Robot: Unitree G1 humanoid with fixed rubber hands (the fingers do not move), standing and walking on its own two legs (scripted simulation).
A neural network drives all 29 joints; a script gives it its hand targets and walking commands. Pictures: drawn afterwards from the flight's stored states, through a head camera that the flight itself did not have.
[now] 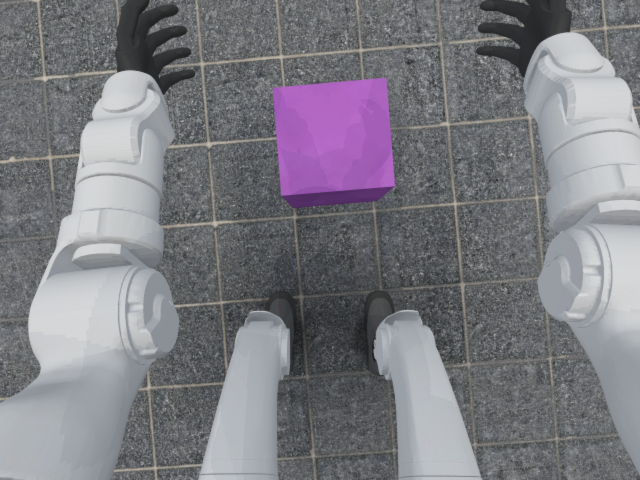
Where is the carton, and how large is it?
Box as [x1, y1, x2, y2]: [273, 78, 394, 207]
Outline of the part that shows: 385,78 273,88 281,195 292,207 377,200 394,186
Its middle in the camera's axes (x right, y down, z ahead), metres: +0.03 -0.20 +0.84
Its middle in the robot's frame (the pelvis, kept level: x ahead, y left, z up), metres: +0.55 +0.00 -0.53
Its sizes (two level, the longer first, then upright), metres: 0.210 0.200 0.250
